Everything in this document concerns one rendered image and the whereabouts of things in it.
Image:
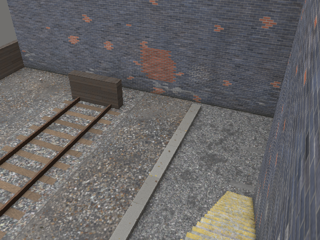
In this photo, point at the stairs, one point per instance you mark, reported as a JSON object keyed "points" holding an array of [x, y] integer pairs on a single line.
{"points": [[231, 218]]}

